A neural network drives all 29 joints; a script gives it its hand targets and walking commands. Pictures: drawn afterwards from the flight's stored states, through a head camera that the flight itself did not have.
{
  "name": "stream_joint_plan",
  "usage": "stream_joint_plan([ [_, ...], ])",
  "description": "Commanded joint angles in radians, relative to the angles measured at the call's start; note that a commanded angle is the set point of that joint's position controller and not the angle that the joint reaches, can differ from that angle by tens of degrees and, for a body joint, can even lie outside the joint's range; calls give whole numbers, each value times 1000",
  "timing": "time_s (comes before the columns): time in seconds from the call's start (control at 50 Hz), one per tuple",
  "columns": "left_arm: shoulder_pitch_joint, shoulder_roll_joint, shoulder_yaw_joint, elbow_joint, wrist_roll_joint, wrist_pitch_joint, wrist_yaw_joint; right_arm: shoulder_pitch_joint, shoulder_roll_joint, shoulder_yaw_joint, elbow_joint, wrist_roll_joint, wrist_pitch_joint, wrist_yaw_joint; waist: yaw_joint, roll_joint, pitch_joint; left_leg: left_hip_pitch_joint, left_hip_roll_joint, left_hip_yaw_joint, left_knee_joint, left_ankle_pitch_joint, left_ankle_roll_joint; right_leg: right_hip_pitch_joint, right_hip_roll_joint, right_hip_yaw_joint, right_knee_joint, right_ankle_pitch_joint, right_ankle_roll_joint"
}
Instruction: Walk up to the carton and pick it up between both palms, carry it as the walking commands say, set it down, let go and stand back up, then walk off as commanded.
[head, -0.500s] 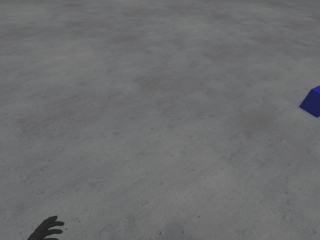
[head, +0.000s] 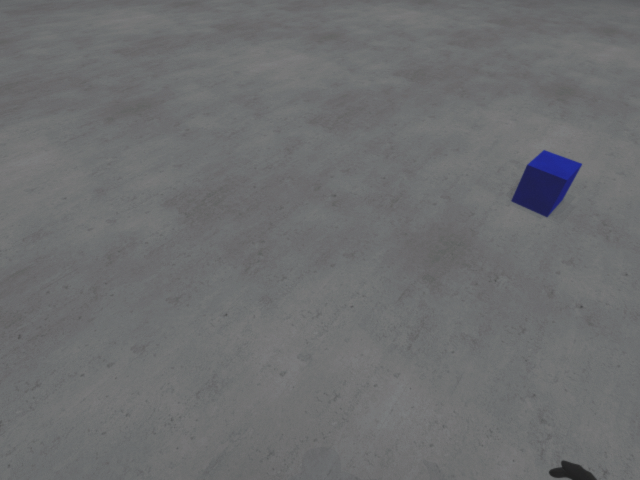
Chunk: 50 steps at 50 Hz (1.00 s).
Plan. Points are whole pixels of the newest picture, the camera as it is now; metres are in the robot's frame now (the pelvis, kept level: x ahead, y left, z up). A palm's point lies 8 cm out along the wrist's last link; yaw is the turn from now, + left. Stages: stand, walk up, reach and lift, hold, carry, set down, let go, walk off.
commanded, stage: walk up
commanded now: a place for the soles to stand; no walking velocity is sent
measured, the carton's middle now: (545, 183) +1.71 -1.09 -0.62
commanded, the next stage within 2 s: none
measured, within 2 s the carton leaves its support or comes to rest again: neither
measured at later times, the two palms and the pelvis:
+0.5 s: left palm (214, 323) +0.39 +0.21 -0.05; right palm out of the picture +0.23 -0.41 -0.08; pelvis +0.22 -0.08 +0.01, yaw -14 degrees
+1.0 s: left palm (351, 200) +0.74 -0.03 -0.06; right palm out of the picture +0.25 -0.50 -0.07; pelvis +0.44 -0.21 +0.00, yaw -26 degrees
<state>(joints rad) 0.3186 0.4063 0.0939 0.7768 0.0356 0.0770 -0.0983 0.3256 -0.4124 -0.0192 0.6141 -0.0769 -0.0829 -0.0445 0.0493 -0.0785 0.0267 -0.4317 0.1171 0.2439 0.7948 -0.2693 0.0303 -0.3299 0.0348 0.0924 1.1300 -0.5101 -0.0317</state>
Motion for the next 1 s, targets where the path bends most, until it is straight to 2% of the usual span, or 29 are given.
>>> stream_joint_plan([
  [0.0, -206, 237, 58, -212, 10, -48, -40, 91, -345, -132, -41, 20, -39, -34, -124, 196, 115, 164, 445, -542, -614, -547, 224, -364, -179, 11, -4, -48, -7],
  [0.06, -159, 231, 61, -222, -3, -48, -56, 0, -391, -153, -68, 13, -40, -29, -61, 221, 75, 127, 461, -421, -633, -643, 213, -319, -201, 24, -29, 31, -11],
  [0.12, -114, 222, 63, -211, -23, -36, -63, -82, -392, -151, -82, 15, -29, -11, -11, 278, 27, 61, 347, -171, -619, -658, 154, -142, -146, -126, -116, 173, 0],
  [0.2, -115, 211, 55, -217, -40, -44, -47, -89, -370, -141, -67, 33, -10, 13, 16, 222, 20, -16, 307, -53, -512, -596, 119, 41, -119, -170, -260, 217, -10],
  [0.24, -68, 238, 60, -180, -35, -67, -20, -18, -308, -113, -30, 51, 3, 37, 42, 29, -19, -11, 219, 33, -208, -431, 95, 178, -64, -145, -391, 179, -26],
  [0.26, 61, 298, 75, -136, -37, -78, 5, -2, -265, -95, -46, 56, 4, 53, 108, -180, -80, -94, 134, 55, 195, -194, 66, 297, -80, 37, -563, -92, -81],
  [0.28, 75, 404, 90, -135, -40, -85, 35, -33, -217, -71, -99, 83, -5, 73, 142, -469, -54, -328, 23, -36, 467, -359, 25, 355, -242, 463, -785, -217, -175],
  [0.3, -3, 384, 74, -160, -42, -91, 53, -37, -265, -79, -118, 89, -11, 73, 74, -286, 2, -432, -2, -172, 522, -284, 9, 328, -339, 678, -880, -221, -257],
  [0.32, 4, 385, 65, -156, -51, -95, 68, -57, -281, -83, -120, 92, -15, 77, 51, -120, 65, -467, 16, -197, 571, -232, 13, 311, -363, 675, -876, -118, -285],
  [0.34, 28, 370, 62, -161, -46, -114, 79, -38, -268, -91, -110, 98, -15, 75, 45, -112, 80, -483, 35, -243, 539, -220, 6, 324, -364, 602, -794, 157, -319],
  [0.38, 21, 334, 53, -142, -45, -125, 89, -21, -250, -91, -69, 72, -20, 76, 12, -78, 25, -402, 32, -241, 421, -235, 8, 310, -319, 427, -724, 382, -283],
  [0.42, -39, 322, 46, -135, -39, -132, 81, -6, -235, -74, -58, 75, -23, 66, -11, -139, 59, -268, 40, -249, 212, -219, -2, 181, -316, 285, -711, 522, -250],
  [0.46, -102, 295, 41, -156, -32, -127, 67, 31, -221, -71, -41, 80, -13, 65, -36, -202, 72, -94, -10, -186, 10, -191, -10, 48, -267, 169, -663, 559, -224],
  [0.48, -158, 284, 38, -171, -37, -125, 64, 140, -204, -71, -18, 80, -17, 63, -110, -161, 31, 99, -23, -183, -169, -22, -18, -30, -219, 85, -544, 474, -163],
  [0.5, -209, 253, 21, -175, -43, -117, 61, 245, -225, -85, 42, 75, -24, 48, -176, -34, 2, 332, -71, -106, -265, 81, -14, -160, -140, 30, -394, 355, -108],
  [0.52, -148, 167, 6, -176, -45, -125, 59, 393, -340, -132, 73, 54, -19, 31, -251, 315, -109, 524, 129, -422, -359, -92, 26, -296, -26, -47, -13, 237, -40],
  [0.54, -132, 167, 9, -220, -44, -129, 68, 370, -397, -131, 18, 28, -17, 21, -243, 363, -155, 589, 338, -835, -514, -155, 100, -444, 85, 74, 78, -42, -13],
  [0.56, -132, 242, 31, -233, -29, -119, 75, 294, -401, -132, -38, 21, -6, 12, -219, 227, -167, 582, 404, -866, -521, -294, 200, -440, 11, 139, 162, -55, -18],
  [0.6, -140, 277, 35, -221, -20, -98, 52, 187, -366, -120, -61, 25, -12, -5, -175, 181, 3, 404, 371, -762, -529, -533, 208, -462, -72, 81, 205, 18, -33],
  [0.64, -157, 257, 33, -215, -10, -97, 36, 88, -335, -109, -49, 33, -19, -8, -143, 240, 121, 327, 344, -648, -558, -522, 223, -479, -115, 45, 121, 27, -10],
  [0.76, -179, 176, 22, -214, -17, -102, 12, 120, -302, -95, -41, 45, -36, 17, -134, 251, 175, 305, 298, -293, -504, 190, 212, -380, -146, -69, -181, 145, 24],
  [0.8, -145, 156, 24, -212, -27, -99, 6, 88, -283, -89, -47, 52, -32, 27, -96, 299, 129, 240, 223, -140, -466, 271, 159, -197, -120, -129, -295, 287, 17],
  [0.86, -120, 146, 31, -197, -23, -81, -2, 61, -291, -101, -44, 63, -2, 33, -42, 305, 91, 106, 191, -50, -367, 155, 127, 71, -64, -192, -381, 406, 9],
  [0.88, -90, 169, 35, -199, -23, -80, 2, 80, -287, -97, -50, 63, 7, 38, -28, 259, 32, 99, 167, -32, -262, 176, 108, 163, -40, -178, -423, 400, -4],
  [0.9, 21, 194, 57, -180, -16, -77, 15, 86, -300, -105, -52, 71, 10, 39, 51, 223, -73, 100, 161, -50, -78, 309, 91, 284, -15, -153, -396, 368, -28],
  [0.92, 78, 250, 74, -154, -8, -81, 37, 128, -264, -93, -60, 84, 9, 45, 87, 72, -102, 2, 137, -52, 170, 377, 69, 409, -1, -99, -438, 283, -78],
  [0.94, 177, 359, 97, -155, -3, -81, 63, 126, -209, -79, -98, 100, 2, 61, 149, -244, -235, -128, 22, -43, 589, 33, 11, 524, -238, 288, -590, 148, -188],
  [0.96, 177, 409, 94, -175, -13, -86, 87, 132, -240, -79, -133, 115, 2, 63, 134, -205, -287, -215, -82, -214, 674, -291, 4, 577, -437, 694, -797, 102, -296],
  [0.98, 97, 391, 87, -198, -20, -81, 108, 87, -297, -94, -118, 109, 12, 61, 116, -84, -216, -274, -30, -289, 704, -236, 17, 544, -430, 640, -786, 73, -296],
])
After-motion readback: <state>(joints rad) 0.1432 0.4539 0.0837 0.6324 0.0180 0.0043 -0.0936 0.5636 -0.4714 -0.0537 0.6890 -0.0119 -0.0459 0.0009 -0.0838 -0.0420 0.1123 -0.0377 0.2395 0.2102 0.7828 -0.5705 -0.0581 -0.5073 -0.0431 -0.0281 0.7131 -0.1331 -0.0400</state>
